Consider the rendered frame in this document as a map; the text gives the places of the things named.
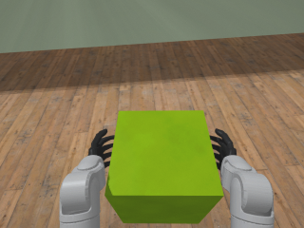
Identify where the robot right hand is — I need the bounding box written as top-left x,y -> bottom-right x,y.
209,128 -> 237,171

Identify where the right robot forearm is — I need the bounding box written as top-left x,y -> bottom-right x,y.
220,155 -> 275,228

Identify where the robot left hand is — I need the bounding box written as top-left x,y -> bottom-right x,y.
88,129 -> 115,168

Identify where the carton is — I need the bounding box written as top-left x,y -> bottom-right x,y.
104,110 -> 224,224

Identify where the left robot forearm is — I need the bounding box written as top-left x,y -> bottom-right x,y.
59,155 -> 106,228

